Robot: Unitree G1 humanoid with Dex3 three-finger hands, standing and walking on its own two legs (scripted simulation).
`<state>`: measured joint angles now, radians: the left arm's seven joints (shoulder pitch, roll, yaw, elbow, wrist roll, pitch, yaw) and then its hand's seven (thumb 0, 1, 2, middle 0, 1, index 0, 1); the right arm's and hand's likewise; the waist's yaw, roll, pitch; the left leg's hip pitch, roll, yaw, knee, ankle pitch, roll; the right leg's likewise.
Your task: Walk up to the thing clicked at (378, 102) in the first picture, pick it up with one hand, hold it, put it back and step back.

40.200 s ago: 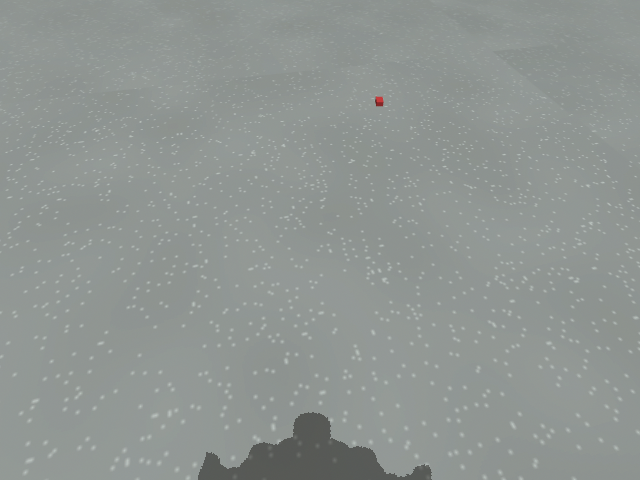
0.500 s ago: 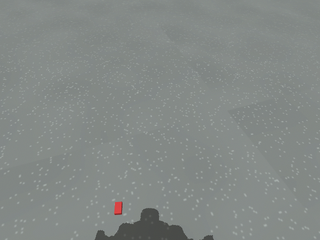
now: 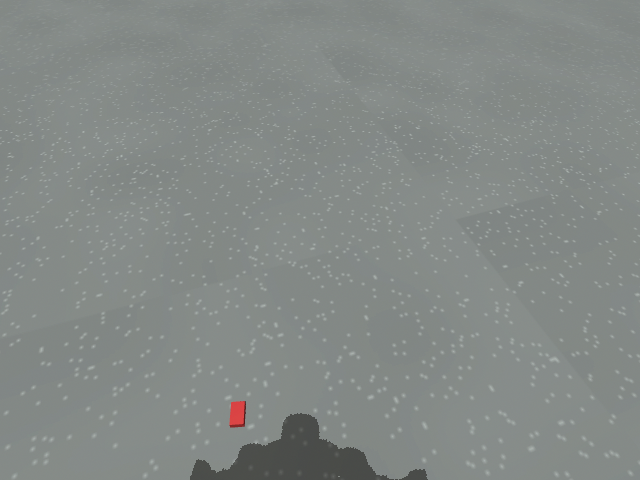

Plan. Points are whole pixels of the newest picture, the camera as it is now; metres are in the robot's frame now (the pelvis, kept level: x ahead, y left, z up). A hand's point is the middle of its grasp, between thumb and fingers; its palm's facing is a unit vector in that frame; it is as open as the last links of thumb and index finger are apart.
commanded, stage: stand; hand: left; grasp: from above
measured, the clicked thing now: (237, 414) +0.42 +0.26 -0.77
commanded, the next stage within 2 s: rise first in 0.66 s
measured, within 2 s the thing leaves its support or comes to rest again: neither
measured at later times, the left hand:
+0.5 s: hand out of the picture +0.07 +0.25 -0.16, palm faces -0.03 -0.94 -0.34, open 7.3 cm
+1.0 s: hand out of the picture +0.15 +0.25 -0.17, palm faces -0.02 -0.94 -0.33, open 8.9 cm
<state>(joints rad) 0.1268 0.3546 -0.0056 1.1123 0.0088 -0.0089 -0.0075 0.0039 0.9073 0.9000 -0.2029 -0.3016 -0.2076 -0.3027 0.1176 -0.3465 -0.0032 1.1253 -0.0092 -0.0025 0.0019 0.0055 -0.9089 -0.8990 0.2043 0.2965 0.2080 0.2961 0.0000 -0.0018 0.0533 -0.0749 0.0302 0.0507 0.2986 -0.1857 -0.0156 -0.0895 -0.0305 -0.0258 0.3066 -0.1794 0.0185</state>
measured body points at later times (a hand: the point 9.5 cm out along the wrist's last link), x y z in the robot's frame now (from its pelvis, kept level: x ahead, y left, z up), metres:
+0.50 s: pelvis +0.00 +0.00 +0.00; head +0.01 +0.00 +0.45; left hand +0.07 +0.30 -0.13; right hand +0.07 -0.30 -0.13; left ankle -0.01 +0.13 -0.75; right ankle -0.01 -0.13 -0.75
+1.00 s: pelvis -0.02 +0.00 -0.02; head +0.05 +0.01 +0.43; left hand +0.15 +0.30 -0.14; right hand +0.08 -0.27 -0.14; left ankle -0.01 +0.13 -0.75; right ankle -0.01 -0.13 -0.75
